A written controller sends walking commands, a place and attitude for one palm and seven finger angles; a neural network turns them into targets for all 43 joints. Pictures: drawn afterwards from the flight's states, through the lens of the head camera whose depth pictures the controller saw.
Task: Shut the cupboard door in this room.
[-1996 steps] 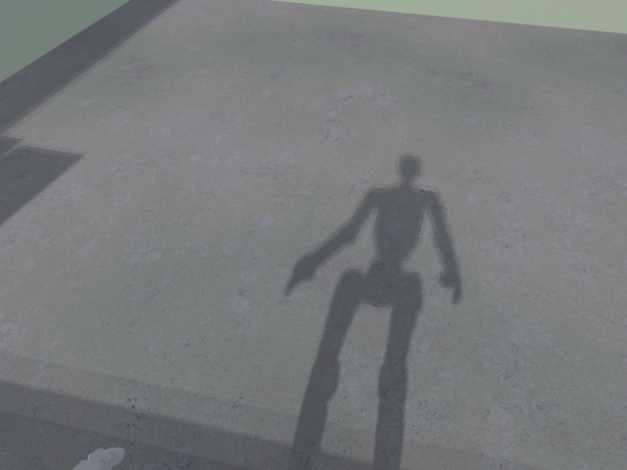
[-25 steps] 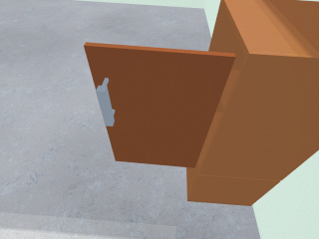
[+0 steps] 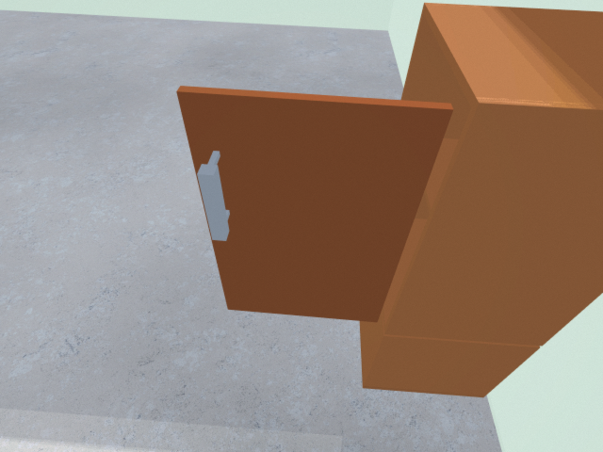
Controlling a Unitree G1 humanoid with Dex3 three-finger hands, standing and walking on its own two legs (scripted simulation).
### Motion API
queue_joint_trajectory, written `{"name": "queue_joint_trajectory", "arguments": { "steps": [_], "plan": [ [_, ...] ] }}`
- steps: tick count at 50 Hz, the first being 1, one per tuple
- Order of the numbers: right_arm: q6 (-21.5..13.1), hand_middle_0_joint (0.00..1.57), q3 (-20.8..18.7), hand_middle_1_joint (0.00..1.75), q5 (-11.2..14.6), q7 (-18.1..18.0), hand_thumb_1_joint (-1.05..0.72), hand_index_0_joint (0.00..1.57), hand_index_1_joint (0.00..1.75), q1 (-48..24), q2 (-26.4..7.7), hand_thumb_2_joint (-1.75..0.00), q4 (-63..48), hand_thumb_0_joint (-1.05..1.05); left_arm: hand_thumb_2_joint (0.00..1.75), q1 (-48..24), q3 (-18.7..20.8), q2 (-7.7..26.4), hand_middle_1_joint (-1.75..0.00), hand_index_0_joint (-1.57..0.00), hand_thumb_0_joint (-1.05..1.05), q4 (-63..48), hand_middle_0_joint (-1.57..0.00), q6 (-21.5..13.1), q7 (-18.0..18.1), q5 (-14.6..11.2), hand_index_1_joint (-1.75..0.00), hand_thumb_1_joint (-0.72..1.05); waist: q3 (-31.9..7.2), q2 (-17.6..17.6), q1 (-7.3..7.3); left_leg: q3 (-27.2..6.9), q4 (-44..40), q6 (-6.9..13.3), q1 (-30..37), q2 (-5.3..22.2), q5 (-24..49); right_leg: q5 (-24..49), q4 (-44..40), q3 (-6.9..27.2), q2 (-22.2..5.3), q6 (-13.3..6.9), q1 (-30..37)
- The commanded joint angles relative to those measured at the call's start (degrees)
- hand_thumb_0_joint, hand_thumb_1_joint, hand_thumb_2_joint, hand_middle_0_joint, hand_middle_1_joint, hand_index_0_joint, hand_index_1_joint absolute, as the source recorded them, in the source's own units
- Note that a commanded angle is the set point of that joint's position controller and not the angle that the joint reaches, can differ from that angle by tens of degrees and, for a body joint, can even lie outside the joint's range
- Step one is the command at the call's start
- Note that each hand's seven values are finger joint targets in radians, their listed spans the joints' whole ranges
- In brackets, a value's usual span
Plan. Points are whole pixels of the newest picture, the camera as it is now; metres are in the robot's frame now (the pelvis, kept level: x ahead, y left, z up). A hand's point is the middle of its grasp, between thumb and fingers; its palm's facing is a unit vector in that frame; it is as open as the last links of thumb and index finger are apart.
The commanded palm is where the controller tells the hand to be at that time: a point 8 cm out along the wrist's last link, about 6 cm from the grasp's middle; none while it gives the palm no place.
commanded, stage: look again from close up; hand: left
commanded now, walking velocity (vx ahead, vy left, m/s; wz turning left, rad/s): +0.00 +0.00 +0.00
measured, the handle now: (218, 196) +0.49 +0.18 +0.06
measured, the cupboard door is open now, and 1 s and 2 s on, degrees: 89 89 89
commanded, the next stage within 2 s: raise the hand and make a fist in 0.02 s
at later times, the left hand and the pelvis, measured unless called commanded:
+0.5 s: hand (188, 434) +0.16 +0.16 -0.05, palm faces -0.03 -1.00 +0.00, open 6.3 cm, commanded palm +0.12 +0.22 -0.04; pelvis -0.01 -0.03 -0.08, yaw +1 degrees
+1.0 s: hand (176, 389) +0.20 +0.17 +0.00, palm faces +0.02 -1.00 -0.05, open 4.0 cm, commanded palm +0.16 +0.22 +0.01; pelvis +0.01 -0.03 -0.07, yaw +2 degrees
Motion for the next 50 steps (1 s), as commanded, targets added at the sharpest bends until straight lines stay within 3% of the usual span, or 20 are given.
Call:
{"name": "queue_joint_trajectory", "arguments": {
  "steps": [1, 5, 6, 7, 8, 9, 10, 12, 13, 15, 16, 18, 20, 22, 26, 31, 35, 39, 44, 50],
  "plan": [
    [-0.9, 0.20, -1.1, 0.30, -0.1, -0.2, -0.90, 0.20, 0.30, 1.2, -6.2, -0.90, -2.2, 0.00, 0.90, 3.2, 0.9, 5.3, -0.30, -0.20, 0.00, -1.8, -0.20, -0.8, 0.3, -0.2, -0.30, 0.90, 3.6, -0.1, -0.19, -9.4, -9.8, -1.4, -5.1, 7.5, -4.3, 0.0, -4.7, 4.4, -3.1, -3.4, 2.1],
    [-0.9, 0.20, -0.9, 0.30, 0.0, -0.2, -0.90, 0.20, 0.30, 0.6, -6.2, -0.90, -1.4, 0.00, 0.90, 2.8, 0.8, 5.5, -0.30, -0.20, 0.00, -1.5, -0.20, -0.8, 0.3, -0.2, -0.30, 0.90, 3.3, 0.3, -0.16, -8.5, -9.2, -1.6, -3.8, 7.5, -1.4, 1.4, -5.5, 4.3, -3.4, -3.2, 2.6],
    [-0.9, 0.20, -0.9, 0.30, 0.5, -0.1, -0.90, 0.20, 0.30, -3.5, -7.5, -0.90, -4.4, 0.00, 0.90, 5.3, 0.5, 6.7, -0.30, -0.20, 0.00, 0.7, -0.20, -0.8, 2.2, 0.4, -0.30, 0.90, 5.5, -1.4, 1.74, -4.5, -0.5, -3.0, -4.6, 9.0, 3.1, 6.6, -4.2, 4.3, -4.4, -2.4, -0.5],
    [-10.5, 0.20, -3.7, 0.30, 0.4, -5.7, -0.90, 0.20, 0.30, 0.1, -19.9, -0.90, -23.2, 0.00, 0.90, -48.3, 23.8, 38.8, -0.30, -0.20, 0.00, -96.3, -0.20, -15.6, 1.4, -7.9, -0.30, 0.90, -16.8, 3.0, -10.81, -7.5, -2.1, -2.3, 9.9, 5.9, 8.8, 7.8, 4.4, 0.7, 1.8, -2.5, 3.8],
    [-14.5, 0.20, 0.0, 0.30, 4.1, -5.7, -0.90, 0.20, 0.30, -6.0, -9.9, -0.90, -22.8, 0.00, 0.90, -8.2, 2.0, 10.4, -0.32, -0.22, 0.00, -79.2, -0.22, -11.1, 1.0, -8.6, -0.32, 0.90, -24.8, 17.7, -0.70, -6.4, -1.8, -4.4, 14.0, 5.3, 10.4, -0.9, 6.3, -3.2, 4.5, -3.7, -1.6],
    [-17.0, 0.20, -0.1, 0.30, 3.2, -5.2, -0.90, 0.20, 0.30, -7.1, -10.5, -0.90, -22.7, 0.00, 0.90, 7.4, -0.5, 1.0, -0.34, -0.24, 0.00, -72.6, -0.24, -3.4, 1.4, -11.9, -0.34, 0.90, -18.1, 18.1, -0.34, -8.2, -5.2, -7.0, 6.8, 6.2, 7.5, -5.1, 8.0, -4.7, 4.5, -3.6, -2.4],
    [-18.8, 0.20, 0.0, 0.30, 4.1, -4.4, -0.90, 0.20, 0.30, -6.4, -9.7, -0.90, -21.8, 0.00, 0.90, 2.2, -0.5, 1.3, -0.36, -0.25, 0.00, -67.5, -0.25, -3.3, 2.6, -11.4, -0.36, 0.90, -2.5, 10.3, -2.65, -9.9, -5.4, -6.2, -3.4, 4.7, -4.4, -6.2, 7.0, -4.5, 3.8, -3.0, -7.3],
    [-20.1, 0.20, -2.2, 0.30, 2.4, -2.7, -0.90, 0.20, 0.30, -5.5, -11.9, -0.90, -24.4, 0.00, 0.90, 2.8, 4.7, 3.5, -0.40, -0.29, 0.00, -60.1, -0.29, -9.4, 1.6, -11.0, -0.40, 0.90, 6.5, 1.4, -3.66, -10.6, -0.5, -5.2, -13.7, 2.5, -15.7, -10.3, 4.9, -4.6, 3.1, -3.0, -14.4],
    [-20.3, 0.20, -2.8, 0.30, 1.8, -1.8, -0.90, 0.20, 0.30, -6.1, -11.7, -0.90, -26.0, 0.00, 0.90, 8.7, 5.3, 1.9, -0.42, -0.31, 0.00, -54.9, -0.31, -13.8, -0.4, -11.9, -0.42, 0.90, 5.7, -6.8, -2.26, -9.9, 3.5, -5.0, -17.8, 2.0, -16.4, -14.6, 7.3, -5.4, 3.5, -2.9, -18.1],
    [-19.9, 0.20, -4.1, 0.30, 1.4, 0.1, -0.90, 0.20, 0.30, -7.2, -10.9, -0.90, -29.5, 0.00, 0.90, 19.1, 8.0, 0.9, -0.46, -0.35, 0.00, -48.0, -0.35, -23.6, -7.8, -14.4, -0.46, 0.90, 0.6, -11.5, 1.83, -6.2, 11.8, -5.8, -23.7, 0.6, -12.3, -18.3, 12.8, -4.6, 3.5, -3.6, -20.8],
    [-19.5, 0.20, -4.8, 0.30, 1.1, 0.8, -0.90, 0.20, 0.30, -8.2, -11.1, -0.90, -31.1, 0.00, 0.90, 21.1, 9.4, 1.6, -0.48, -0.36, 0.00, -48.5, -0.36, -28.9, -12.2, -15.7, -0.48, 0.90, -2.0, -12.3, 3.00, -4.7, 16.0, -5.8, -26.6, 0.3, -11.9, -19.8, 15.5, -3.4, 3.2, -3.9, -22.4],
    [-19.2, 0.20, -5.8, 0.30, 1.0, 1.7, -0.90, 0.20, 0.30, -9.9, -12.2, -0.90, -34.6, 0.00, 0.90, 18.1, 11.9, 6.6, -0.52, -0.40, 0.00, -49.8, -0.40, -37.6, -20.7, -16.5, -0.52, 0.90, -5.4, -10.1, 2.30, -3.7, 23.2, -5.2, -32.7, -0.1, -12.4, -20.6, 20.1, 0.4, 2.2, -4.3, -24.4],
    [-18.5, 0.20, -6.0, 0.30, 2.3, 1.9, -0.90, 0.20, 0.30, -11.2, -12.3, -0.90, -39.0, 0.00, 0.90, 21.0, 14.8, 9.6, -0.56, -0.44, 0.00, -53.4, -0.44, -36.9, -24.9, -18.0, -0.56, 0.90, -10.3, -1.6, 4.70, -3.4, 24.9, -4.3, -33.8, -0.4, -12.2, -19.3, 23.3, 2.3, 2.0, -4.6, -24.1],
    [-17.8, 0.20, -5.7, 0.30, 3.2, 0.8, -0.90, 0.20, 0.30, -12.4, -12.0, -0.90, -42.5, 0.00, 0.90, 17.6, 15.9, 10.2, -0.60, -0.47, 0.00, -62.5, -0.47, -32.8, -25.4, -21.0, -0.60, 0.90, -14.4, 1.9, 4.49, -3.6, 25.2, -3.6, -33.1, -0.3, -14.4, -21.4, 23.7, 3.1, 2.4, -4.0, -24.8],
    [-17.7, 0.20, -5.1, 0.30, 2.9, -1.7, -0.90, 0.20, 0.30, -8.8, -10.7, -0.90, -42.6, 0.00, 0.90, 8.3, 15.9, 12.0, -0.68, -0.55, 0.00, -81.7, -0.55, -31.8, -20.9, -21.5, -0.68, 0.90, -18.2, 5.7, 1.31, -5.0, 30.3, -2.3, -31.9, 1.2, -10.3, -19.0, 24.0, 5.6, 2.8, -3.5, -26.6],
    [-18.1, 0.20, -4.3, 0.30, 2.7, -3.6, -0.90, 0.20, 0.30, -5.9, -10.9, -0.90, -38.3, 0.00, 0.90, 3.5, 11.2, 10.9, -0.78, -0.64, 0.00, -82.9, -0.64, -33.7, -21.9, -19.9, -0.78, 0.90, -17.2, 3.5, -2.69, -6.1, 34.7, -1.5, -32.5, 2.5, -5.3, -9.2, 26.5, 4.7, 3.8, -3.0, -29.4],
    [-17.0, 0.20, -4.1, 0.30, 3.9, -4.1, -0.90, 0.20, 0.30, -6.7, -10.8, -0.90, -38.3, 0.00, 0.90, 8.3, 13.3, 12.3, -0.86, -0.71, 0.00, -77.4, -0.71, -25.6, -25.4, -20.7, -0.86, 0.90, -18.2, 2.6, -1.11, -6.0, 32.6, -1.5, -32.8, 2.4, -4.9, -9.5, 23.5, 5.0, 3.4, -2.5, -24.3],
    [-15.0, 0.20, -4.1, 0.30, 3.9, -4.4, -0.90, 0.20, 0.30, -8.6, -9.4, -0.90, -39.8, 0.00, 0.90, 13.0, 19.9, 14.8, -0.94, -0.79, 0.00, -75.8, -0.79, -18.3, -24.1, -22.5, -0.94, 0.90, -21.0, -1.6, 1.89, -6.4, 30.3, -1.9, -32.6, 1.9, -1.8, -4.4, 21.9, 5.8, 2.1, -1.2, -16.5],
    [-14.6, 0.20, -3.6, 0.30, 3.3, -4.0, -0.90, 0.20, 0.30, -8.0, -8.8, -0.90, -39.9, 0.00, 0.90, 13.3, 20.3, 13.2, -1.04, -0.88, 0.00, -77.6, -0.88, -19.8, -21.5, -23.2, -1.04, 0.90, -19.2, -1.9, 2.03, -6.5, 27.6, -2.5, -31.0, 1.9, 0.7, 2.3, 22.2, 4.1, 1.8, -1.0, -15.0],
    [-16.3, 0.20, -3.5, 0.30, 3.6, -3.8, -0.90, 0.20, 0.30, -5.6, -10.6, -0.90, -39.8, 0.00, 0.90, 9.8, 14.8, 11.6, -1.16, -0.99, 0.00, -79.4, -0.99, -22.9, -21.7, -21.7, -1.16, 0.90, -17.8, 0.0, -0.07, -6.2, 24.8, -2.0, -27.2, 2.0, -1.8, -5.0, 20.6, 2.0, 2.6, -2.1, -18.7]
  ]
}}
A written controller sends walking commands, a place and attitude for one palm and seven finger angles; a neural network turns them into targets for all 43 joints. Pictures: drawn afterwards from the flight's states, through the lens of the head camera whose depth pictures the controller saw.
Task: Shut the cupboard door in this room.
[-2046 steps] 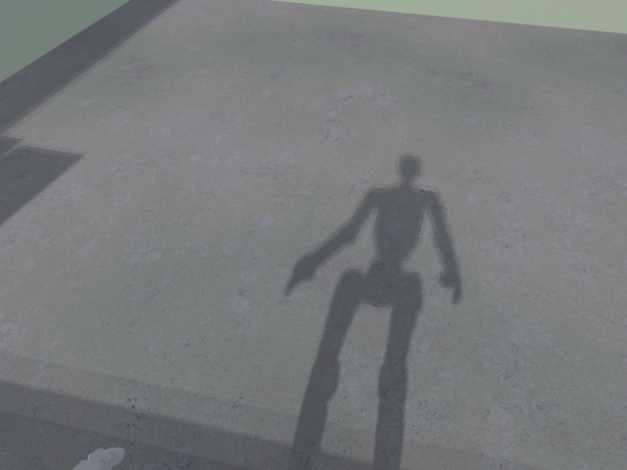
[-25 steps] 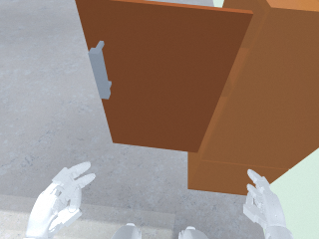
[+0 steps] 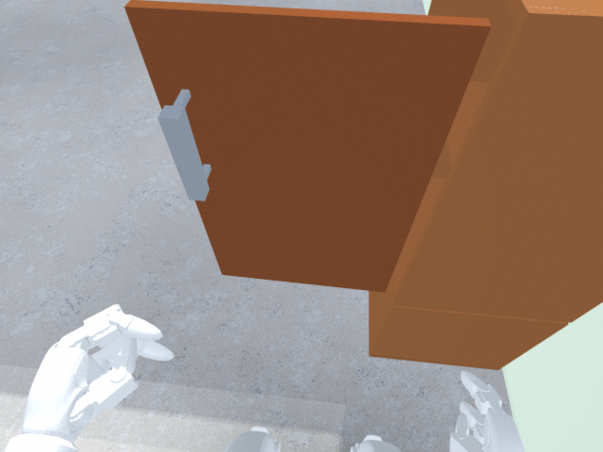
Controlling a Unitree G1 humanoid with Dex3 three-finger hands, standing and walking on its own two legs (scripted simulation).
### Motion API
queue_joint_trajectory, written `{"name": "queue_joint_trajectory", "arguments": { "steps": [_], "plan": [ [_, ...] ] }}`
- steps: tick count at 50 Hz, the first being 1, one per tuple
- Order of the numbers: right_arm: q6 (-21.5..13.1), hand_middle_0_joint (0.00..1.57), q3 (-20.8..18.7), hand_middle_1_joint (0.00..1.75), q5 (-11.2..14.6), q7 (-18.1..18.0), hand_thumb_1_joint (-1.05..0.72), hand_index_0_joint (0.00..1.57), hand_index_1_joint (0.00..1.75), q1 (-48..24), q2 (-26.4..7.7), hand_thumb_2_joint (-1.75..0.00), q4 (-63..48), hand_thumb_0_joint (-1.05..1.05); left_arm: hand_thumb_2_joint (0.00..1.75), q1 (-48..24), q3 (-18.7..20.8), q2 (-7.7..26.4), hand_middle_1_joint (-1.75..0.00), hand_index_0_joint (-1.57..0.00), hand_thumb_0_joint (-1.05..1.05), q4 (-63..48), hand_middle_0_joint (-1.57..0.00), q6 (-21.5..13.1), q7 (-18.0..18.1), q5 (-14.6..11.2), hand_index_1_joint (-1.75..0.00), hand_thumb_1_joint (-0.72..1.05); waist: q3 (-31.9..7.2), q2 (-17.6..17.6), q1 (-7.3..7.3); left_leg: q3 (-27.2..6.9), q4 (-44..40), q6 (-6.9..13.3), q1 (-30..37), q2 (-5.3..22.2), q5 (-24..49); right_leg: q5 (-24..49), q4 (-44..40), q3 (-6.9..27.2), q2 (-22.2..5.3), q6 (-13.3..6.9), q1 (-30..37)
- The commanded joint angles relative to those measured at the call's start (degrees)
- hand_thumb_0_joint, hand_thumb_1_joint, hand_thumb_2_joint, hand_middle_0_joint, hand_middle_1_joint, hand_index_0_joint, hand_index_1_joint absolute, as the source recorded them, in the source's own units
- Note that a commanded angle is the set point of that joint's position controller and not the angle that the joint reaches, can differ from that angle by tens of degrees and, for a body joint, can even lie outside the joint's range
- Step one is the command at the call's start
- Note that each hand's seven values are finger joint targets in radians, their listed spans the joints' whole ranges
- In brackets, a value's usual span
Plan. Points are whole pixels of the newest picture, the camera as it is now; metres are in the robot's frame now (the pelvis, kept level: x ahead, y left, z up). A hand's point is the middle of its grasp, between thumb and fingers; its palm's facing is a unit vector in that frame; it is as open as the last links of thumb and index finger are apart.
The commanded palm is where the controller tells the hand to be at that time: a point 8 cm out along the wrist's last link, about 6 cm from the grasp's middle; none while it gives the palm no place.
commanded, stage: raise the hand and make a fist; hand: left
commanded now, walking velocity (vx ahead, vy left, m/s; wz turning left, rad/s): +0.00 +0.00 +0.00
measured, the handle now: (191, 147) +0.48 +0.19 +0.13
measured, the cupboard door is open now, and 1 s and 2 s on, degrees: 89 89 89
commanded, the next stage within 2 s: bring the fist close to the handle in 1.04 s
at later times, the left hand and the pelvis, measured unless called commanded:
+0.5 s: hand (117, 332) +0.22 +0.21 +0.11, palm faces -0.02 -1.00 -0.07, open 3.1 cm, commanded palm +0.20 +0.26 +0.12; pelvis +0.01 +0.02 +0.02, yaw +0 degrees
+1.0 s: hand (124, 307) +0.24 +0.20 +0.13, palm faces -0.02 -1.00 -0.06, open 3.1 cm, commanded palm +0.22 +0.25 +0.13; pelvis +0.02 +0.01 +0.04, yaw +0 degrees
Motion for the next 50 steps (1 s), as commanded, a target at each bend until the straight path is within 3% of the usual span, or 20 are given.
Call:
{"name": "queue_joint_trajectory", "arguments": {
  "steps": [1, 4, 6, 9, 10, 12, 16, 19, 20, 24, 27, 29, 32, 34, 35, 40, 44, 47, 49, 50],
  "plan": [
    [-4.6, 0.20, -3.0, 0.30, 0.0, -0.4, -0.90, 0.20, 0.30, -4.8, -7.7, -0.90, -10.4, 0.00, 0.90, -1.2, 2.1, 6.5, -1.18, -1.01, 0.00, -11.3, -1.01, -4.7, 0.1, -0.3, -1.18, 0.90, -9.7, -2.9, -0.30, -2.3, -9.4, 0.7, 5.1, -1.1, 14.1, 10.4, -10.0, 4.3, 0.0, 0.4, 10.7],
    [-4.7, 0.20, -3.0, 0.30, 0.2, -0.6, -0.90, 0.20, 0.30, -5.1, -8.2, -0.90, -10.2, 0.00, 0.90, -2.6, 3.3, 8.6, -1.24, -1.06, 0.00, -13.6, -1.06, -4.5, 1.5, 0.6, -1.24, 0.90, -9.4, 0.0, 0.27, -2.4, -11.1, 0.7, 7.6, -0.9, 14.0, 9.9, -10.1, 3.0, 0.5, -0.2, 10.9],
    [-4.8, 0.20, -2.8, 0.30, 0.4, -0.5, -0.90, 0.20, 0.30, -4.7, -7.9, -0.90, -10.7, 0.00, 0.90, -2.7, 2.3, 7.7, -1.28, -1.10, 0.00, -15.8, -1.10, -4.1, 2.5, 0.9, -1.28, 0.90, -10.5, 2.1, 0.41, -2.5, -12.7, 0.6, 10.2, -0.8, 15.2, 11.1, -10.1, 1.9, 0.7, -0.3, 11.3],
    [-4.4, 0.20, -2.6, 0.30, 0.3, -0.4, -0.90, 0.20, 0.30, -5.0, -7.9, -0.90, -10.1, 0.00, 0.90, -2.9, 3.1, 8.5, -1.34, -1.15, 0.00, -14.9, -1.15, -2.6, 4.5, 1.8, -1.34, 0.90, -8.4, 1.3, 0.36, -2.9, -14.2, 0.5, 11.0, -0.4, 15.7, 11.9, -10.9, 1.2, 0.9, -0.3, 12.0],
    [-4.3, 0.20, -2.3, 0.30, 0.4, -0.2, -0.90, 0.20, 0.30, -4.6, -7.7, -0.90, -10.6, 0.00, 0.90, -2.8, 1.2, 6.6, -1.36, -1.17, 0.00, -15.2, -1.17, -2.0, 4.6, 1.9, -1.36, 0.90, -7.9, 2.0, 0.13, -2.9, -15.1, 0.4, 11.6, -0.4, 15.8, 12.0, -11.1, 0.7, 0.8, -0.3, 12.1],
    [-4.5, 0.20, -2.1, 0.30, 0.5, 0.0, -0.90, 0.20, 0.30, -4.9, -7.8, -0.90, -10.8, 0.00, 0.90, -3.9, 1.1, 6.9, -1.40, -1.21, 0.00, -15.7, -1.21, -1.1, 5.0, 2.1, -1.40, 0.90, -7.7, 2.9, 0.19, -3.0, -15.9, 0.2, 12.8, -0.2, 15.7, 12.1, -11.8, 0.6, 0.9, -0.3, 12.4],
    [-4.3, 0.20, -1.6, 0.30, 0.5, 0.1, -0.90, 0.20, 0.30, -4.5, -8.3, -0.90, -10.7, 0.00, 0.90, -6.2, 0.7, 7.0, -1.48, -1.28, 0.00, -14.0, -1.28, 1.5, 5.2, 2.6, -1.48, 0.90, -6.0, -0.2, -0.50, -3.3, -17.4, 0.2, 13.3, 0.1, 15.4, 12.5, -13.4, 0.3, 1.0, 0.0, 13.4],
    [-4.4, 0.20, -1.2, 0.30, 0.3, 0.0, -0.90, 0.20, 0.30, -5.0, -8.6, -0.90, -10.3, 0.00, 0.90, -8.8, 2.0, 8.8, -1.50, -1.30, 0.00, -13.6, -1.30, 2.7, 5.5, 2.8, -1.50, 0.90, -4.7, 0.2, -0.76, -3.4, -18.3, 0.3, 14.1, 0.2, 13.8, 11.0, -14.7, 0.5, 0.9, 0.0, 13.8],
    [-4.5, 0.20, -0.8, 0.30, 0.3, 0.1, -0.90, 0.20, 0.30, -4.8, -8.4, -0.90, -10.5, 0.00, 0.90, -9.5, 0.6, 7.3, -1.50, -1.30, 0.00, -14.2, -1.30, 2.9, 5.3, 2.9, -1.50, 0.90, -5.2, 1.1, -0.90, -3.4, -18.8, 0.3, 15.0, 0.2, 14.4, 11.5, -14.9, 0.3, 0.8, 0.0, 14.4],
    [-5.2, 0.20, -0.6, 0.30, 0.1, 0.1, -0.90, 0.20, 0.30, -4.9, -8.6, -0.90, -9.5, 0.00, 0.90, -12.5, 2.8, 9.8, -1.50, -1.30, 0.00, -15.4, -1.30, 3.2, 5.7, 2.9, -1.50, 0.90, -7.1, 1.8, -0.66, -3.5, -19.1, 0.1, 18.0, 0.4, 18.5, 14.8, -15.4, 0.3, 0.6, -0.1, 16.6],
    [-5.3, 0.20, -0.2, 0.30, 0.3, 0.2, -0.90, 0.20, 0.30, -4.9, -8.5, -0.90, -9.1, 0.00, 0.90, -14.4, 1.7, 8.2, -1.50, -1.30, 0.00, -14.3, -1.30, 4.2, 5.3, 2.5, -1.50, 0.90, -5.9, 1.5, -0.91, -3.6, -20.4, -0.1, 18.7, 0.5, 18.3, 14.8, -16.4, -0.1, 0.6, 0.0, 16.9],
    [-5.4, 0.20, -0.3, 0.30, 0.2, 0.0, -0.90, 0.20, 0.30, -4.9, -9.0, -0.90, -8.7, 0.00, 0.90, -15.3, 3.2, 10.2, -1.50, -1.30, 0.00, -13.7, -1.30, 5.0, 5.3, 2.7, -1.50, 0.90, -6.4, 0.3, -0.76, -3.5, -20.6, 0.0, 19.4, 0.5, 19.6, 16.0, -17.0, 0.2, 0.4, 0.0, 18.4],
    [-5.5, 0.20, -0.1, 0.30, 0.3, 0.0, -0.90, 0.20, 0.30, -5.1, -8.8, -0.90, -8.4, 0.00, 0.90, -16.8, 2.8, 9.5, -1.50, -1.30, 0.00, -13.0, -1.30, 6.3, 5.0, 2.3, -1.50, 0.90, -6.4, 1.2, -0.45, -3.3, -21.7, -0.1, 20.8, 0.5, 21.1, 17.4, -17.9, 0.1, 0.3, 0.1, 19.5],
    [-5.4, 0.20, -0.3, 0.30, 0.3, 0.0, -0.90, 0.20, 0.30, -5.3, -9.0, -0.90, -8.2, 0.00, 0.90, -14.2, 3.9, 9.4, -1.50, -1.30, 0.00, -9.7, -1.30, 7.6, 4.7, 2.1, -1.50, 0.90, -5.3, -1.7, -0.15, -3.0, -21.7, 0.0, 19.9, 0.3, 21.4, 18.4, -18.7, 0.2, 0.3, 0.1, 20.4],
    [-5.2, 0.20, -0.2, 0.30, 0.3, 0.1, -0.90, 0.20, 0.30, -5.2, -8.8, -0.90, -8.3, 0.00, 0.90, -14.0, 2.3, 7.5, -1.50, -1.30, 0.00, -9.7, -1.30, 7.9, 4.4, 2.0, -1.50, 0.90, -4.7, -1.9, -0.35, -2.6, -22.0, 0.0, 19.9, 0.2, 21.3, 18.5, -18.9, 0.0, 0.3, 0.2, 20.4],
    [-5.2, 0.20, -0.5, 0.30, 0.0, 0.4, -0.90, 0.20, 0.30, -5.2, -8.8, -0.90, -8.6, 0.00, 0.90, -15.1, 3.1, 8.7, -1.50, -1.30, 0.00, -13.0, -1.30, 6.7, 5.0, 2.3, -1.50, 0.90, -6.8, 0.0, -0.13, -1.9, -21.8, 0.0, 21.2, -0.1, 23.4, 20.8, -18.8, 0.5, 0.1, 0.2, 21.8],
    [-5.0, 0.20, -0.7, 0.30, -0.2, 0.6, -0.90, 0.20, 0.30, -4.9, -9.0, -0.90, -7.9, 0.00, 0.90, -15.3, 4.4, 9.9, -1.50, -1.30, 0.00, -12.6, -1.30, 5.0, 5.7, 2.5, -1.50, 0.90, -6.1, -1.2, -0.32, -1.9, -21.2, 0.0, 20.8, 0.0, 23.1, 20.6, -18.8, 0.7, 0.2, 0.2, 21.4],
    [-5.0, 0.20, -0.7, 0.30, -0.1, 0.6, -0.90, 0.20, 0.30, -5.2, -8.8, -0.90, -8.0, 0.00, 0.90, -16.0, 3.1, 8.7, -1.50, -1.30, 0.00, -12.4, -1.30, 4.4, 5.4, 2.6, -1.50, 0.90, -5.2, 1.2, -0.68, -1.6, -21.5, 0.0, 20.7, -0.2, 20.4, 18.2, -19.1, 0.9, 0.2, 0.3, 20.0],
    [-4.8, 0.20, -0.8, 0.30, -0.2, 0.4, -0.90, 0.20, 0.30, -5.3, -9.1, -0.90, -7.9, 0.00, 0.90, -15.7, 3.9, 9.7, -1.50, -1.30, 0.00, -11.5, -1.30, 4.6, 5.5, 2.6, -1.50, 0.90, -5.0, -0.8, -0.66, -1.6, -21.3, 0.2, 19.9, -0.2, 19.2, 17.1, -19.6, 1.4, 0.1, 0.3, 20.5],
    [-4.8, 0.20, -0.7, 0.30, 0.0, 0.5, -0.90, 0.20, 0.30, -5.3, -8.9, -0.90, -8.1, 0.00, 0.90, -15.6, 2.7, 8.4, -1.50, -1.30, 0.00, -12.0, -1.30, 4.5, 5.2, 2.7, -1.50, 0.90, -5.5, -0.3, -0.79, -1.5, -21.5, 0.3, 20.4, -0.3, 19.2, 17.2, -19.5, 1.3, 0.2, 0.3, 20.5]
  ]
}}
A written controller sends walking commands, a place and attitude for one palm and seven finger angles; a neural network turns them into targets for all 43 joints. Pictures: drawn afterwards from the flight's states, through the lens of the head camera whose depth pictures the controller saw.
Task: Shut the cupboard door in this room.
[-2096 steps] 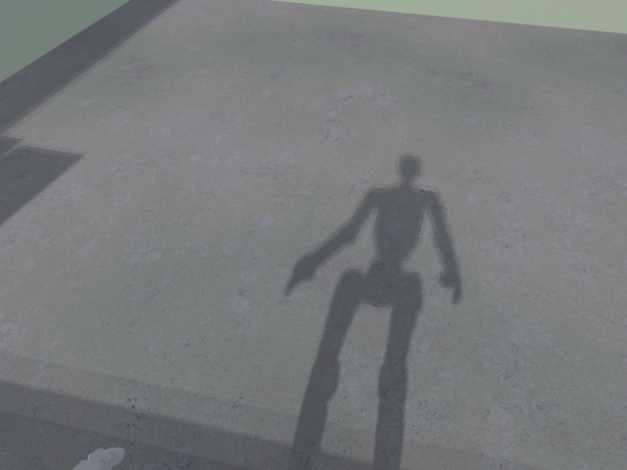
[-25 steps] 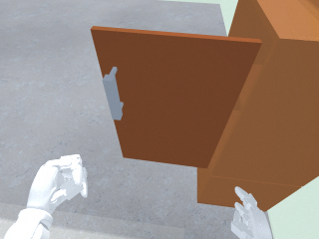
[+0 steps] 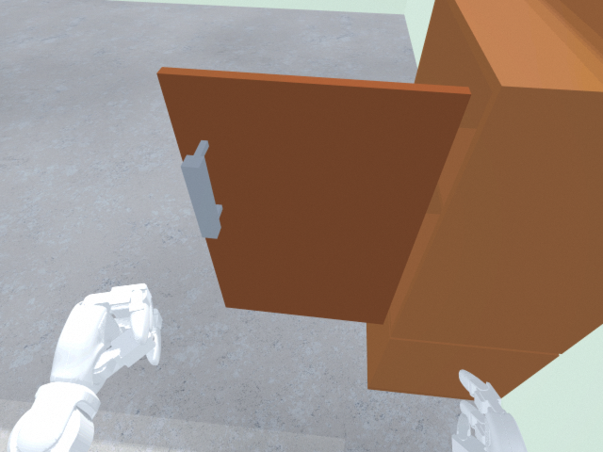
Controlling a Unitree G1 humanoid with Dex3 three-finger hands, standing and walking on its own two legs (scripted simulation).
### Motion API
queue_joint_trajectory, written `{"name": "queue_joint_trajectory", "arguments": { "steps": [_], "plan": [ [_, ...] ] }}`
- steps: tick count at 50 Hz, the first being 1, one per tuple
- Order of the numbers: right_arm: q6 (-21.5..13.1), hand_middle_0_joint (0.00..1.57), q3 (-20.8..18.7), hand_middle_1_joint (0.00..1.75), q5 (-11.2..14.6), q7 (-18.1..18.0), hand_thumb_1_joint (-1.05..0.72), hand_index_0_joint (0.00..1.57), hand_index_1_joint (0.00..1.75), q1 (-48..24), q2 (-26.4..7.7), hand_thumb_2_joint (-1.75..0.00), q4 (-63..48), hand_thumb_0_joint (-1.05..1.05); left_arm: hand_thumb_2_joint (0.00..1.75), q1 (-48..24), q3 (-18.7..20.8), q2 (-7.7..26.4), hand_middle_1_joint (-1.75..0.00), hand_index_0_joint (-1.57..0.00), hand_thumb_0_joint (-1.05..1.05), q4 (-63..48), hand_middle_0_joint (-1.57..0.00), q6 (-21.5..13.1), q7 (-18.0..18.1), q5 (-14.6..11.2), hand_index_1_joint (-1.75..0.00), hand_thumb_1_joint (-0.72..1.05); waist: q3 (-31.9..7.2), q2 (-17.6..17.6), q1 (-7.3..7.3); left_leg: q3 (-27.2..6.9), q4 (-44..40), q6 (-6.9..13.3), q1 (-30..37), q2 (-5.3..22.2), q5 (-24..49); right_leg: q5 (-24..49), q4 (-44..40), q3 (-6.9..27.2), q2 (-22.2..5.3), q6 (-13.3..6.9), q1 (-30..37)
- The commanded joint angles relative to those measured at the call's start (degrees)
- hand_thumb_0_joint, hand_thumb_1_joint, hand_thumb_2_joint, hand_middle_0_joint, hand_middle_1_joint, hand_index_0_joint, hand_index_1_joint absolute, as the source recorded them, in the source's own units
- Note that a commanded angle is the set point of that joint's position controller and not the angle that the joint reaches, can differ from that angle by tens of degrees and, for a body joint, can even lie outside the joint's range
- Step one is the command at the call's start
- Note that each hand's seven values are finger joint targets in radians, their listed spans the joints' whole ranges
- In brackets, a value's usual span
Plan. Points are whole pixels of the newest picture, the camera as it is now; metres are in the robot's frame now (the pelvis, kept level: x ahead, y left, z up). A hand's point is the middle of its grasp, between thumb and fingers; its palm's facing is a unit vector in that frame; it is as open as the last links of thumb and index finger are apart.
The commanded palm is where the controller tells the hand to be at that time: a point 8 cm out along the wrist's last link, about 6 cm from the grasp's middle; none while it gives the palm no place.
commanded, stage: raise the hand and make a fist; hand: left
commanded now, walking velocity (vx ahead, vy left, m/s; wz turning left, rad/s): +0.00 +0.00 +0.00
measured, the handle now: (207, 190) +0.46 +0.18 +0.09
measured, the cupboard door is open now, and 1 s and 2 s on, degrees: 89 89 86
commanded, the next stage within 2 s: bring the fist close to the handle in 0.04 s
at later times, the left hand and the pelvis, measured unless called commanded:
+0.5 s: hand (173, 308) +0.26 +0.17 +0.09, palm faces -0.03 -1.00 -0.07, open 3.1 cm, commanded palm +0.25 +0.22 +0.10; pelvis -0.01 -0.01 +0.00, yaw +0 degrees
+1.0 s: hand (197, 253) +0.34 +0.16 +0.10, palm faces -0.04 -1.00 -0.05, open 3.1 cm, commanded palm +0.32 +0.21 +0.10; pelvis +0.00 -0.01 +0.00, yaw -1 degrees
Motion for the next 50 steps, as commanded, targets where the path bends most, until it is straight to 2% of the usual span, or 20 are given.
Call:
{"name": "queue_joint_trajectory", "arguments": {
  "steps": [1, 4, 7, 10, 14, 16, 19, 21, 24, 26, 28, 29, 30, 34, 38, 39, 40, 43, 46, 50],
  "plan": [
    [-3.1, 0.20, -2.7, 0.30, 0.1, -0.4, -0.90, 0.20, 0.30, -5.1, -6.4, -0.90, -9.4, 0.00, 0.90, -6.3, 4.4, 7.8, -1.50, -1.30, 0.00, -12.5, -1.30, -4.0, 0.0, -1.0, -1.50, 0.90, -7.5, 1.7, -0.16, -2.3, -7.6, -0.7, 4.2, 0.5, 15.5, 13.0, -5.3, 0.4, 0.3, -0.9, 3.9],
    [-3.1, 0.20, -2.6, 0.30, -0.1, -0.5, -0.90, 0.20, 0.30, -5.3, -6.5, -0.90, -9.1, 0.00, 0.90, -5.7, 5.4, 8.6, -1.50, -1.30, 0.00, -11.3, -1.30, -3.7, 0.0, -1.2, -1.50, 0.90, -6.4, -0.2, -0.29, -2.3, -7.3, -0.6, 3.3, 0.5, 14.4, 12.2, -5.9, 0.7, 0.4, -0.7, 3.9],
    [-3.2, 0.20, -2.6, 0.30, 0.0, -0.6, -0.90, 0.20, 0.30, -5.4, -6.4, -0.90, -9.3, 0.00, 0.90, -6.1, 4.9, 7.9, -1.50, -1.30, 0.00, -12.3, -1.30, -4.0, -0.1, -1.6, -1.50, 0.90, -7.4, 0.4, -0.19, -2.2, -7.3, -0.6, 3.8, 0.4, 14.5, 12.5, -5.6, 0.7, 0.3, -0.7, 4.0],
    [-3.1, 0.20, -2.6, 0.30, -0.1, -0.6, -0.90, 0.20, 0.30, -5.1, -6.5, -0.90, -8.6, 0.00, 0.90, -10.7, 3.3, 7.2, -1.50, -1.30, 0.00, -12.0, -1.30, -4.3, 0.3, -1.0, -1.50, 0.90, -7.2, -0.3, -1.37, -2.2, -7.0, -0.4, 4.3, 0.4, 14.6, 12.7, -5.5, 0.7, 0.4, -0.5, 3.1],
    [-2.9, 0.20, -2.4, 0.30, -0.2, -0.9, -0.90, 0.20, 0.30, -5.2, -6.8, -0.90, -8.0, 0.00, 0.90, -13.4, 2.8, 7.6, -1.50, -1.30, 0.00, -8.9, -1.30, -3.8, 0.5, -0.5, -1.50, 0.90, -5.8, -1.1, -1.32, -2.5, -7.2, -0.5, 3.4, 0.4, 12.7, 10.4, -5.9, 0.9, 0.3, -0.6, 2.4],
    [-2.6, 0.20, -2.5, 0.30, -0.1, -0.9, -0.90, 0.20, 0.30, -5.3, -6.6, -0.90, -8.0, 0.00, 0.90, -15.9, 2.1, 6.8, -1.50, -1.30, 0.00, -8.2, -1.30, -3.5, 0.5, -0.4, -1.50, 0.90, -7.3, -0.7, -1.32, -2.3, -7.4, -0.5, 4.0, 0.2, 12.7, 10.5, -6.0, 1.1, 0.1, -0.5, 2.8],
    [-1.8, 0.20, -2.5, 0.30, -0.2, -1.1, -0.90, 0.20, 0.30, -5.4, -6.9, -0.90, -7.6, 0.00, 0.90, -16.9, 5.3, 10.1, -1.50, -1.30, 0.00, -4.5, -1.30, -2.8, 0.9, -0.3, -1.50, 0.90, -7.0, -2.1, -0.59, -2.0, -7.4, -0.5, 2.9, 0.2, 12.8, 10.6, -6.6, 1.8, 0.0, -0.6, 4.1],
    [-1.4, 0.20, -2.4, 0.30, 0.0, -1.1, -0.90, 0.20, 0.30, -5.7, -6.6, -0.90, -7.8, 0.00, 0.90, -20.7, 4.4, 9.1, -1.50, -1.30, 0.00, -3.8, -1.30, -2.9, 0.8, -0.3, -1.50, 0.90, -8.0, -1.4, -0.84, -1.6, -7.6, -0.5, 3.6, 0.1, 13.6, 11.6, -6.4, 1.9, -0.1, -0.5, 4.4],
    [-0.9, 0.20, -2.4, 0.30, -0.1, -1.3, -0.90, 0.20, 0.30, -5.8, -6.8, -0.90, -7.2, 0.00, 0.90, -24.1, 6.4, 11.2, -1.50, -1.30, 0.00, -0.7, -1.30, -2.9, 0.9, -0.5, -1.50, 0.90, -8.3, -1.6, -0.56, -1.4, -7.5, -0.5, 3.2, 0.0, 13.1, 11.0, -7.0, 2.6, -0.3, -0.5, 5.1],
    [-0.9, 0.20, -2.4, 0.30, 0.1, -1.1, -0.90, 0.20, 0.30, -5.9, -6.5, -0.90, -7.3, 0.00, 0.90, -26.9, 4.4, 9.2, -1.50, -1.30, 0.00, -0.7, -1.30, -3.3, 0.5, -0.5, -1.50, 0.90, -9.4, 0.8, -0.83, -1.2, -7.8, -0.6, 4.8, 0.0, 14.7, 13.0, -6.5, 2.2, -0.2, -0.6, 5.0],
    [-0.9, 0.20, -2.5, 0.30, 0.2, -1.1, -0.90, 0.20, 0.30, -5.4, -6.5, -0.90, -6.9, 0.00, 0.90, -28.8, 3.2, 8.3, -1.50, -1.30, 0.00, 1.7, -1.30, -3.0, 0.4, -0.5, -1.50, 0.90, -9.0, 0.7, -1.21, -1.2, -7.9, -0.7, 5.2, 0.0, 14.4, 13.1, -6.8, 2.1, -0.1, -0.6, 4.3],
    [-0.8, 0.20, -2.5, 0.30, 0.2, -1.1, -0.90, 0.20, 0.30, -5.2, -6.9, -0.90, -6.5, 0.00, 0.90, -29.6, 4.1, 9.8, -1.50, -1.30, 0.00, 3.0, -1.30, -2.9, 0.6, -0.3, -1.50, 0.90, -8.6, -1.5, -1.28, -1.4, -7.9, -0.6, 4.4, 0.1, 13.9, 12.4, -7.0, 2.3, -0.1, -0.6, 4.7],
    [-0.7, 0.20, -2.6, 0.30, 0.2, -1.1, -0.90, 0.20, 0.30, -5.0, -6.9, -0.90, -6.7, 0.00, 0.90, -30.6, 2.7, 8.2, -1.50, -1.30, 0.00, 3.4, -1.30, -2.8, 0.4, -0.1, -1.50, 0.90, -9.3, -1.3, -1.43, -1.3, -8.1, -0.5, 4.8, 0.0, 14.3, 13.0, -6.9, 2.4, -0.1, -0.5, 4.8],
    [0.4, 0.20, -2.9, 0.30, -0.1, -0.9, -0.90, 0.20, 0.30, -4.6, -7.4, -0.90, -6.2, 0.00, 0.90, -32.3, 6.1, 11.6, -1.50, -1.30, 0.00, 7.3, -1.30, -2.5, 1.3, 0.4, -1.50, 0.90, -10.5, -2.2, -0.46, -1.0, -8.3, -0.6, 4.3, -0.1, 15.5, 14.5, -6.7, 2.6, -0.3, -0.6, 6.4],
    [1.2, 0.20, -3.0, 0.30, 0.0, -0.6, -0.90, 0.20, 0.30, -4.5, -7.1, -0.90, -5.9, 0.00, 0.90, -37.6, 5.9, 11.2, -1.50, -1.30, 0.00, 8.9, -1.30, -3.2, 1.8, 0.5, -1.50, 0.90, -11.4, -1.9, -0.96, -0.5, -8.3, -0.7, 5.2, -0.1, 16.7, 16.6, -6.6, 2.8, -0.2, -0.5, 6.6],
    [1.6, 0.20, -3.1, 0.30, -0.1, -0.7, -0.90, 0.20, 0.30, -4.3, -7.3, -0.90, -5.6, 0.00, 0.90, -38.0, 7.7, 13.4, -1.50, -1.30, 0.00, 9.7, -1.30, -3.6, 2.1, 0.7, -1.50, 0.90, -12.0, -2.7, -0.63, -0.5, -8.2, -0.6, 4.6, 0.0, 17.0, 16.7, -6.6, 3.1, -0.3, -0.6, 7.6],
    [1.8, 0.20, -3.0, 0.30, 0.0, -0.5, -0.90, 0.20, 0.30, -4.3, -7.0, -0.90, -5.7, 0.00, 0.90, -39.0, 5.9, 11.4, -1.50, -1.30, 0.00, 10.3, -1.30, -3.8, 1.9, 0.9, -1.50, 0.90, -12.4, -1.9, -1.06, -0.3, -8.4, -0.6, 5.3, 0.0, 17.8, 18.0, -6.3, 3.0, -0.2, -0.6, 7.6],
    [2.2, 0.20, -3.3, 0.30, 0.1, -0.4, -0.90, 0.20, 0.30, -3.6, -7.0, -0.90, -5.1, 0.00, 0.90, -42.6, 4.9, 10.7, -1.50, -1.30, 0.00, 11.0, -1.30, -4.6, 1.6, 1.1, -1.50, 0.90, -13.6, 0.4, -1.46, -0.3, -8.2, -0.8, 7.3, 0.1, 19.9, 20.1, -5.9, 2.7, 0.1, -0.8, 6.9],
    [2.6, 0.20, -3.5, 0.30, 0.1, 0.0, -0.90, 0.20, 0.30, -3.2, -6.9, -0.90, -5.2, 0.00, 0.90, -42.5, 3.1, 8.8, -1.50, -1.30, 0.00, 11.8, -1.30, -4.7, 1.6, 1.2, -1.50, 0.90, -14.5, 0.2, -1.55, -0.4, -8.2, -0.9, 8.3, 0.3, 22.0, 22.1, -5.6, 2.3, 0.1, -0.8, 7.2],
    [3.9, 0.20, -3.6, 0.30, 0.2, 0.0, -0.90, 0.20, 0.30, -2.3, -7.4, -0.90, -4.2, 0.00, 0.90, -47.1, 2.6, 8.9, -1.50, -1.30, 0.00, 16.8, -1.30, -3.9, 2.7, 2.1, -1.50, 0.90, -11.7, -2.2, -2.55, -0.7, -8.7, -0.8, 7.1, 0.5, 19.5, 19.4, -6.3, 2.1, 0.3, -0.7, 4.9]
  ]
}}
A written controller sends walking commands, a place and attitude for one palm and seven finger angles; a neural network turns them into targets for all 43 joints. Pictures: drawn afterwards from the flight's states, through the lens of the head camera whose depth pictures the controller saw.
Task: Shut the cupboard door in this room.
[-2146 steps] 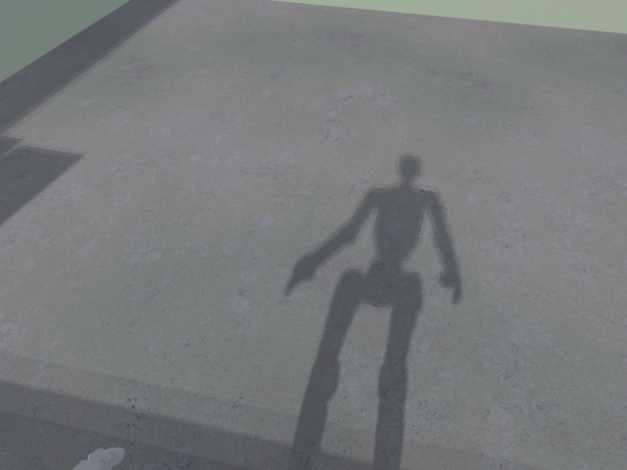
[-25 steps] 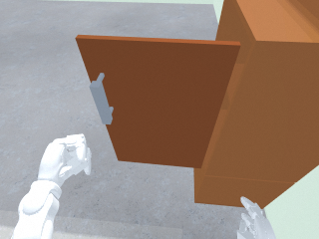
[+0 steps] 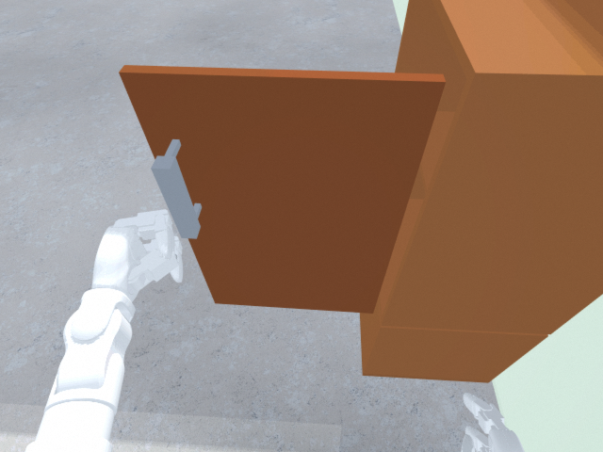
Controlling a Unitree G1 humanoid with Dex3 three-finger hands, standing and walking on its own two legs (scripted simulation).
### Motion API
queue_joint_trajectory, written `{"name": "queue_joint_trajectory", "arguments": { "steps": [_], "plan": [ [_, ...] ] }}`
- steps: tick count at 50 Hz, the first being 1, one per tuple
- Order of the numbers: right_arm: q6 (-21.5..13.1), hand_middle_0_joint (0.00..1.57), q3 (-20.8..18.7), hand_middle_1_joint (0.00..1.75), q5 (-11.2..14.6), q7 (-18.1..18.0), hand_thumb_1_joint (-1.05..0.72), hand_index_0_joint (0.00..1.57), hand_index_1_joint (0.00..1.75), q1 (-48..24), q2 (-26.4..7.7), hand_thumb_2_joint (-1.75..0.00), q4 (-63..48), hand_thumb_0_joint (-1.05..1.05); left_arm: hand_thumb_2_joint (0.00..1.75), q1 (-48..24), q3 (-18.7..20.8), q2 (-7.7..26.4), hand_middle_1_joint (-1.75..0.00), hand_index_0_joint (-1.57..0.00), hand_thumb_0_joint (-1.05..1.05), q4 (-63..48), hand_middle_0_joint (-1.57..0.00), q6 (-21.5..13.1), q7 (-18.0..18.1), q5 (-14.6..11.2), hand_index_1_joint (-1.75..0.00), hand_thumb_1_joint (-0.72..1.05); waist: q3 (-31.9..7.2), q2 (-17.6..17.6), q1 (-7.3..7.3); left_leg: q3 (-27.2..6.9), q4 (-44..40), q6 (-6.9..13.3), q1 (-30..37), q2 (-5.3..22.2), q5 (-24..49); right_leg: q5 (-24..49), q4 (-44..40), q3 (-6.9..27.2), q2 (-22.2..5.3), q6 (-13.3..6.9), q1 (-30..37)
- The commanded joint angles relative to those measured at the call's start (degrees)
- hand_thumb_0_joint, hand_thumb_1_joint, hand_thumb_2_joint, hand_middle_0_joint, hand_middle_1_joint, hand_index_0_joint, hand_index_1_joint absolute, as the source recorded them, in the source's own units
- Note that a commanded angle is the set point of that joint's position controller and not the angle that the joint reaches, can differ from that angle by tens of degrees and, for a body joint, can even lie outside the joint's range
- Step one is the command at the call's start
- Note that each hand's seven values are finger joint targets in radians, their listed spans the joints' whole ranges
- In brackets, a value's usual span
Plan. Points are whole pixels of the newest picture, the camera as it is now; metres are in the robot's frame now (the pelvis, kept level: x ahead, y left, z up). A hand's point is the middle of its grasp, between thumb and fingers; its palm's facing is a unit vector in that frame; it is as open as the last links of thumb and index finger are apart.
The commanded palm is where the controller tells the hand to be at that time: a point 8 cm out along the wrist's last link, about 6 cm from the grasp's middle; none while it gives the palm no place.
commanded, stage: bring the fist close to the handle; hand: left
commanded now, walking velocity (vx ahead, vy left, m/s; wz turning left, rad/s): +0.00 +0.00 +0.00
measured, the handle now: (182, 190) +0.46 +0.20 +0.09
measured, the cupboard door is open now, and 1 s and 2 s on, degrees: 89 86 71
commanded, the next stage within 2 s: push the door shut along its arc in 0.54 s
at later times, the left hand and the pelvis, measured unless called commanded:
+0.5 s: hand (187, 243) +0.36 +0.17 +0.09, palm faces -0.01 -1.00 -0.04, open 3.1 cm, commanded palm +0.33 +0.22 +0.09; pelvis +0.00 +0.00 +0.00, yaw -1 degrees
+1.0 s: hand (188, 221) +0.40 +0.18 +0.09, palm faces -0.09 -1.00 -0.04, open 3.2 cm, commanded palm +0.38 +0.22 +0.09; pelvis -0.01 +0.00 +0.00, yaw +0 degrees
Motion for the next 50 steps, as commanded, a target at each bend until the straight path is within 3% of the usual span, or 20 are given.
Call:
{"name": "queue_joint_trajectory", "arguments": {
  "steps": [1, 4, 7, 9, 11, 14, 18, 19, 21, 23, 24, 28, 29, 30, 33, 34, 37, 40, 42, 50],
  "plan": [
    [-1.5, 0.20, -3.0, 0.30, -0.1, -0.3, -0.90, 0.20, 0.30, -2.0, -7.3, -0.90, -7.3, 0.00, 0.90, -20.6, 2.3, 8.3, -1.50, -1.30, 0.00, -8.6, -1.30, -3.3, 1.2, -0.2, -1.50, 0.90, -13.5, -2.6, -1.54, -1.7, -5.3, 0.1, 6.5, 0.0, 17.7, 18.5, -4.9, 1.1, -0.2, 0.2, 5.7],
    [-0.6, 0.20, -3.1, 0.30, -0.4, -0.2, -0.90, 0.20, 0.30, -1.8, -7.6, -0.90, -7.1, 0.00, 0.90, -21.7, 4.9, 11.3, -1.50, -1.30, 0.00, -6.7, -1.30, -3.9, 2.4, 0.3, -1.50, 0.90, -15.1, -2.8, -0.54, -1.6, -5.2, 0.1, 6.4, 0.1, 18.6, 19.4, -4.7, 1.5, -0.4, 0.1, 7.5],
    [0.0, 0.20, -3.1, 0.30, -0.4, 0.1, -0.90, 0.20, 0.30, -1.5, -7.0, -0.90, -6.9, 0.00, 0.90, -26.6, 3.1, 9.4, -1.50, -1.30, 0.00, -6.7, -1.30, -5.2, 2.8, 0.8, -1.50, 0.90, -17.4, -0.7, -1.07, -1.5, -5.0, -0.1, 8.5, 0.2, 20.5, 20.9, -4.2, 1.4, -0.2, -0.1, 7.1],
    [0.6, 0.20, -3.4, 0.30, -0.6, 0.3, -0.90, 0.20, 0.30, -1.0, -7.4, -0.90, -7.1, 0.00, 0.90, -20.7, 6.8, 12.8, -1.50, -1.30, 0.00, -4.3, -1.30, -5.5, 3.1, 1.0, -1.50, 0.90, -18.3, -2.6, 0.56, -1.2, -5.2, 0.0, 7.3, 0.2, 21.8, 22.6, -4.2, 1.6, -0.2, -0.2, 10.1],
    [0.8, 0.20, -3.2, 0.30, -0.2, 0.7, -0.90, 0.20, 0.30, -1.5, -6.7, -0.90, -7.8, 0.00, 0.90, -20.5, 3.2, 8.3, -1.50, -1.30, 0.00, -4.8, -1.30, -5.5, 2.5, 0.8, -1.50, 0.90, -17.3, -0.4, 0.10, -0.7, -5.4, -0.1, 7.8, 0.1, 22.8, 23.9, -4.2, 1.5, -0.2, -0.1, 9.1],
    [1.7, 0.20, -3.4, 0.30, -0.2, 0.6, -0.90, 0.20, 0.30, -1.1, -7.5, -0.90, -7.6, 0.00, 0.90, -18.7, 6.4, 11.9, -1.50, -1.30, 0.00, -1.7, -1.30, -5.0, 2.6, 0.8, -1.50, 0.90, -14.5, -4.1, 0.23, -0.8, -5.9, 0.1, 5.6, 0.2, 19.9, 21.8, -5.1, 1.4, -0.1, 0.0, 9.1],
    [1.8, 0.20, -3.4, 0.30, 0.1, 0.4, -0.90, 0.20, 0.30, -1.6, -7.1, -0.90, -7.7, 0.00, 0.90, -24.9, 3.3, 9.1, -1.50, -1.30, 0.00, -4.2, -1.30, -5.9, 2.3, 0.6, -1.50, 0.90, -14.2, -1.0, -1.07, -0.7, -6.2, 0.1, 6.9, 0.1, 17.5, 19.1, -5.5, 1.6, 0.1, -0.1, 6.8],
    [1.8, 0.20, -3.5, 0.30, -0.1, 0.3, -0.90, 0.20, 0.30, -1.6, -7.1, -0.90, -7.7, 0.00, 0.90, -26.1, 2.9, 9.2, -1.50, -1.30, 0.00, -5.6, -1.30, -6.5, 2.6, 0.8, -1.50, 0.90, -14.6, -2.3, -1.57, -0.9, -6.0, 0.3, 7.5, 0.3, 17.6, 18.9, -5.6, 1.5, 0.1, 0.1, 7.0],
    [1.5, 0.20, -3.5, 0.30, -0.1, 0.3, -0.90, 0.20, 0.30, -1.7, -6.8, -0.90, -7.8, 0.00, 0.90, -25.6, 1.6, 7.5, -1.50, -1.30, 0.00, -7.0, -1.30, -7.1, 2.6, 0.7, -1.50, 0.90, -17.2, 0.3, -1.25, -0.8, -5.8, 0.2, 9.2, 0.2, 18.7, 19.8, -5.2, 1.6, 0.2, -0.1, 7.2],
    [1.4, 0.20, -3.4, 0.30, -0.2, 0.3, -0.90, 0.20, 0.30, -1.5, -6.9, -0.90, -7.1, 0.00, 0.90, -25.4, 2.3, 8.2, -1.50, -1.30, 0.00, -5.9, -1.30, -7.3, 2.7, 0.7, -1.50, 0.90, -16.6, -0.2, -1.24, -1.0, -5.9, 0.1, 8.8, 0.1, 18.9, 20.0, -5.1, 1.5, 0.1, -0.1, 7.2],
    [1.7, 0.20, -3.6, 0.30, -0.3, 0.2, -0.90, 0.20, 0.30, -1.1, -7.3, -0.90, -6.8, 0.00, 0.90, -24.0, 4.4, 10.8, -1.50, -1.30, 0.00, -4.5, -1.30, -7.3, 3.0, 0.9, -1.50, 0.90, -16.1, -3.1, -1.04, -1.1, -5.9, 0.3, 7.6, 0.3, 18.2, 19.6, -5.4, 1.6, 0.1, 0.0, 8.1],
    [2.2, 0.20, -3.2, 0.30, -0.1, 0.2, -0.90, 0.20, 0.30, -1.8, -7.1, -0.90, -7.0, 0.00, 0.90, -25.0, 4.0, 10.0, -1.50, -1.30, 0.00, -2.0, -1.30, -6.5, 2.6, 0.9, -1.50, 0.90, -14.6, -1.7, -0.98, -0.8, -6.5, 0.2, 6.4, -0.1, 16.7, 18.9, -5.7, 1.9, -0.1, 0.0, 7.5],
    [2.4, 0.20, -3.3, 0.30, -0.1, 0.1, -0.90, 0.20, 0.30, -1.7, -7.4, -0.90, -6.8, 0.00, 0.90, -25.7, 5.2, 12.0, -1.50, -1.30, 0.00, -2.3, -1.30, -6.6, 2.8, 1.2, -1.50, 0.90, -15.0, -1.8, -1.03, -0.8, -6.3, 0.3, 6.4, 0.0, 16.7, 18.7, -5.8, 2.0, -0.2, 0.0, 8.3],
    [2.3, 0.20, -3.3, 0.30, 0.0, 0.2, -0.90, 0.20, 0.30, -2.0, -7.0, -0.90, -7.3, 0.00, 0.90, -25.0, 4.3, 10.5, -1.50, -1.30, 0.00, -2.7, -1.30, -6.7, 2.6, 1.0, -1.50, 0.90, -15.6, -0.4, -0.76, -0.6, -6.4, 0.3, 7.1, -0.1, 16.7, 18.5, -5.8, 2.1, -0.1, -0.1, 8.0],
    [2.1, 0.20, -3.2, 0.30, 0.1, 0.3, -0.90, 0.20, 0.30, -2.0, -6.9, -0.90, -7.3, 0.00, 0.90, -27.4, 1.6, 8.1, -1.50, -1.30, 0.00, -3.2, -1.30, -7.1, 2.1, 0.8, -1.50, 0.90, -15.4, -0.2, -1.52, -1.0, -6.3, 0.1, 8.0, 0.0, 16.9, 18.5, -5.6, 1.6, 0.1, -0.2, 6.8],
    [2.2, 0.20, -3.3, 0.30, -0.1, 0.1, -0.90, 0.20, 0.30, -1.6, -7.3, -0.90, -7.0, 0.00, 0.90, -27.7, 2.6, 9.7, -1.50, -1.30, 0.00, -1.8, -1.30, -7.1, 2.1, 0.9, -1.50, 0.90, -14.9, -2.8, -1.99, -1.1, -5.9, 0.4, 7.4, 0.1, 16.0, 17.8, -5.9, 1.8, 0.1, 0.1, 6.7],
    [2.8, 0.20, -3.0, 0.30, 0.1, -0.3, -0.90, 0.20, 0.30, -1.2, -7.8, -0.90, -6.0, 0.00, 0.90, -34.2, 3.7, 12.2, -1.50, -1.30, 0.00, 3.3, -1.30, -7.0, 0.8, 1.0, -1.50, 0.90, -12.8, -3.2, -3.15, -1.1, -6.0, 0.4, 5.4, -0.1, 13.0, 15.4, -6.4, 2.4, -0.1, 0.2, 5.1],
    [3.3, 0.20, -3.0, 0.30, 0.0, -0.6, -0.90, 0.20, 0.30, -0.7, -8.1, -0.90, -5.8, 0.00, 0.90, -37.2, 6.6, 16.0, -1.50, -1.30, 0.00, 6.4, -1.30, -7.4, -0.8, 1.0, -1.50, 0.90, -15.6, -3.0, -2.75, -0.9, -5.6, 0.7, 5.0, -0.4, 13.5, 16.2, -6.1, 3.3, -0.3, 0.1, 7.2],
    [3.3, 0.20, -2.8, 0.30, 0.1, -0.7, -0.90, 0.20, 0.30, -0.6, -7.8, -0.90, -5.9, 0.00, 0.90, -40.6, 4.5, 14.5, -1.50, -1.30, 0.00, 7.2, -1.30, -7.8, -2.4, 0.8, -1.50, 0.90, -17.2, 0.7, -3.11, -0.9, -5.3, 0.5, 6.1, -0.5, 14.4, 17.1, -5.4, 3.0, -0.3, -0.2, 6.5],
    [4.0, 0.20, -3.1, 0.30, 0.0, -0.6, -0.90, 0.20, 0.30, 2.5, -8.8, -0.90, -4.6, 0.00, 0.90, -48.2, 3.7, 15.2, -1.50, -1.30, 0.00, 16.7, -1.30, -8.7, -5.7, 0.5, -1.50, 0.90, -18.1, -1.5, -4.87, -1.8, -3.9, 0.7, 5.8, -0.3, 15.7, 18.0, -4.5, 2.6, 0.1, -0.3, 3.7]
  ]
}}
